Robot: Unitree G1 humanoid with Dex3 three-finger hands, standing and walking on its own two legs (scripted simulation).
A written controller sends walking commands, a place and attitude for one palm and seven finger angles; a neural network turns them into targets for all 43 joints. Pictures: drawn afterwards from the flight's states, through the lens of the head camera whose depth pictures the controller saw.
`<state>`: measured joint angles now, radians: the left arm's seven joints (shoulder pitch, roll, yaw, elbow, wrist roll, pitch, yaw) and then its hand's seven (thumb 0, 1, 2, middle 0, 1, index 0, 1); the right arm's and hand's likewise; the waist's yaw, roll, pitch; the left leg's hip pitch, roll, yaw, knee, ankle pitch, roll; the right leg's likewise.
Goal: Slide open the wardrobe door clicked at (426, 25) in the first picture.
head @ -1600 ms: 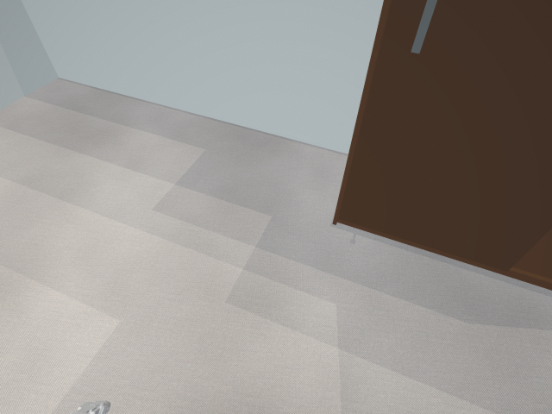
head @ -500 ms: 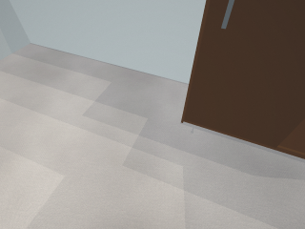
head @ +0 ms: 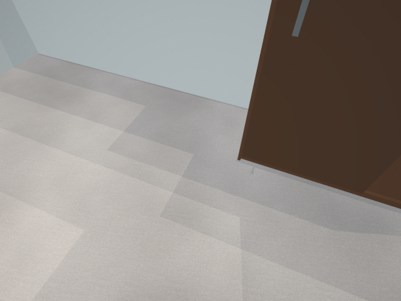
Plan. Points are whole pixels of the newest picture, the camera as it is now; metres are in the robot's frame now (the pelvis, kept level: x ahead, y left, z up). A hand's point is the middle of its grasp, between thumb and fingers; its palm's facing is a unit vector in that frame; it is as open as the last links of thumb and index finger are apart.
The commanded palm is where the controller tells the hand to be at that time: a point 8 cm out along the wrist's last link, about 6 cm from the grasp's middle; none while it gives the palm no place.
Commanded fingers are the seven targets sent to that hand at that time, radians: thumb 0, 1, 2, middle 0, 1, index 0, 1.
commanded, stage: walk to a spot facing it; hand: left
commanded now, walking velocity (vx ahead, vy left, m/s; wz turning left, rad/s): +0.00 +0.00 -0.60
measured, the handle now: out of the picture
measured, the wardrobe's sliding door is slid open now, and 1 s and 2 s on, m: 0.00 0.00 0.00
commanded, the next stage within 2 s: none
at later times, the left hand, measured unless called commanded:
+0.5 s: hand out of the picture +0.04 +0.18 -0.17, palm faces -0.16 -0.97 -0.20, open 7.3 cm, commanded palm none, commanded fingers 0.00 0.90 0.90 -0.20 -0.30 -0.20 -0.30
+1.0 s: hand (148, 221) +0.35 +0.17 -0.17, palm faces -0.50 -0.84 -0.22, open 7.4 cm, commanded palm none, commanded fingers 0.00 0.90 0.90 -0.20 -0.30 -0.20 -0.30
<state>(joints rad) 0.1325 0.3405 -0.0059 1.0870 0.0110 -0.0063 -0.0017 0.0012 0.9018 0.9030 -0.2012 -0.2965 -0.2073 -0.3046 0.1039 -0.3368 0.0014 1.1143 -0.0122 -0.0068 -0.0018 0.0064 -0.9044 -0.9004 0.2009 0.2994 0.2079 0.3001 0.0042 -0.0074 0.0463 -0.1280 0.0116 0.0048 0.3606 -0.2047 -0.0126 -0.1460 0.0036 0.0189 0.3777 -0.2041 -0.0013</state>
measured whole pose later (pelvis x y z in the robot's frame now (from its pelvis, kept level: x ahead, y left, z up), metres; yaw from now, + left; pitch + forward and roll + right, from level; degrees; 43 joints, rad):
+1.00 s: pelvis +0.14 +0.04 +0.00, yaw -34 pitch +0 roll -2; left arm 0.16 0.28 0.11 0.91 0.03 0.05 -0.03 0.00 0.91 0.90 -0.19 -0.30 -0.20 -0.30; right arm 0.31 -0.15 -0.02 0.99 -0.02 -0.04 -0.03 0.00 -0.91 -0.90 0.20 0.30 0.21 0.30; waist 0.00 -0.04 0.06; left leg -0.13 0.08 0.25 0.43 -0.30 0.03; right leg -0.60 -0.05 -0.04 1.13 -0.27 0.05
